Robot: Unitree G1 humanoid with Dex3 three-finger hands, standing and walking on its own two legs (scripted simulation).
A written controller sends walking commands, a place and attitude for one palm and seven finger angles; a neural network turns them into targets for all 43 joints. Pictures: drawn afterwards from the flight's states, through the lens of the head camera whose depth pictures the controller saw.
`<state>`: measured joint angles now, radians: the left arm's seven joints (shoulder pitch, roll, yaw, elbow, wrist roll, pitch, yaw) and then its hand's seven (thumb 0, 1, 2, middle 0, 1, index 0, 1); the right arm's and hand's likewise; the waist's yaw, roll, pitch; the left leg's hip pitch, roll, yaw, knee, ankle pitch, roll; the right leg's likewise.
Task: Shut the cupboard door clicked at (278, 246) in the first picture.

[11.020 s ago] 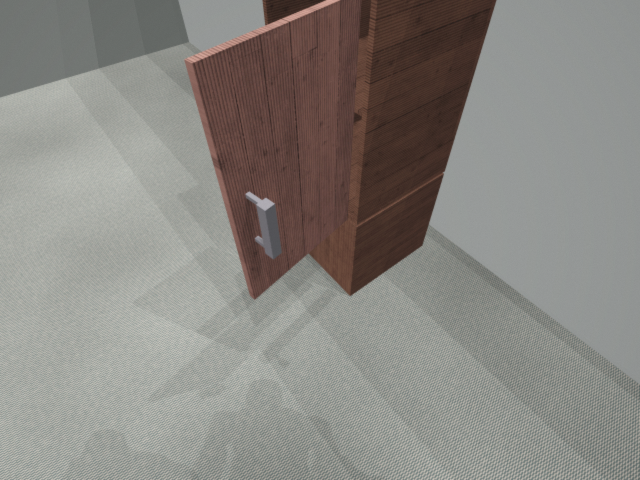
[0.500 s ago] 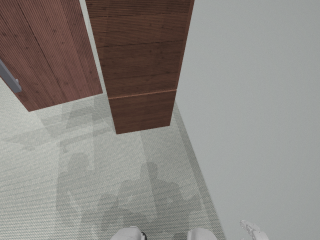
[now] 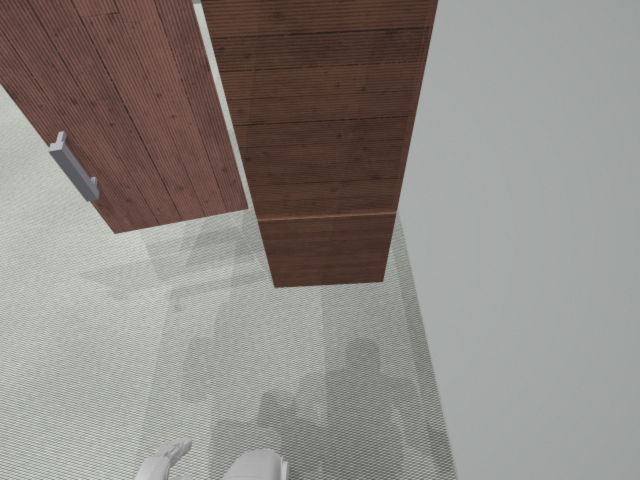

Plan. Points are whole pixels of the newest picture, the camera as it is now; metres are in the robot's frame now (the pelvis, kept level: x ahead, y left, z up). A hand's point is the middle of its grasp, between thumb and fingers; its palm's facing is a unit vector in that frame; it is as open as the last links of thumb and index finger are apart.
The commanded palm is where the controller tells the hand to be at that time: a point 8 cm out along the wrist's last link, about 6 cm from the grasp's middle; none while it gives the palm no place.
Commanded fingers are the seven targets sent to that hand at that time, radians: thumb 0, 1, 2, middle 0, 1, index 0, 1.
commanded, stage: turn to face it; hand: left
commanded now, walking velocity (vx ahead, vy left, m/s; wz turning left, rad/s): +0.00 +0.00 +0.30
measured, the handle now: (77, 166) +0.72 +0.53 -0.09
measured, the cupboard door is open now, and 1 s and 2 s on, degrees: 100 100 100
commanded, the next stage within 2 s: take the last steps up to it in 0.12 s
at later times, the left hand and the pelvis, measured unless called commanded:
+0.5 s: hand out of the picture +0.02 +0.23 -0.17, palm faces +0.19 -0.95 -0.23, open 7.4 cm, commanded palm none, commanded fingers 0.00 0.90 0.90 -0.20 -0.30 -0.20 -0.30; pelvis +0.03 +0.02 +0.00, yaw +9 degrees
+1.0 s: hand out of the picture +0.04 +0.22 -0.19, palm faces +0.34 -0.93 -0.14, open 7.4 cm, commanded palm none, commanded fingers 0.00 0.90 0.90 -0.20 -0.30 -0.20 -0.30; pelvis +0.15 +0.09 -0.01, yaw +15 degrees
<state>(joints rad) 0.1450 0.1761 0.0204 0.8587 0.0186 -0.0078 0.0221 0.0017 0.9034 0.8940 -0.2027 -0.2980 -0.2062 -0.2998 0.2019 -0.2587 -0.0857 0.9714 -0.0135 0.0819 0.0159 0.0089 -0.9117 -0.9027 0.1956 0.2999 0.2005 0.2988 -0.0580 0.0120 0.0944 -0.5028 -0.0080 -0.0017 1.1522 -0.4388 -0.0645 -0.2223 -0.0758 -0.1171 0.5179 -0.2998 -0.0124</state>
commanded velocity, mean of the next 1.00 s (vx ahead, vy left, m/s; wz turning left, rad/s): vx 0.23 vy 0.08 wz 0.13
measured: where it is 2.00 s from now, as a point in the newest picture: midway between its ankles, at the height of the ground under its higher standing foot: (281, 447)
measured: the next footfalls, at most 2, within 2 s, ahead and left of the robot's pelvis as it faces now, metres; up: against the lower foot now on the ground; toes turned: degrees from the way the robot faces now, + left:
left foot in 0.22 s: +0.03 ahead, +0.13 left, +0.00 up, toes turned +9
right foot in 0.56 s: +0.12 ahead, -0.09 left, +0.00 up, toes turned +4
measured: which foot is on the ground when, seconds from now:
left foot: up 0.00-0.20, down 0.22-0.56, up 0.58-0.96, down 0.98-1.00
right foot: down 0.00-0.22, up 0.24-0.54, down 0.56-0.98, up 1.00-1.00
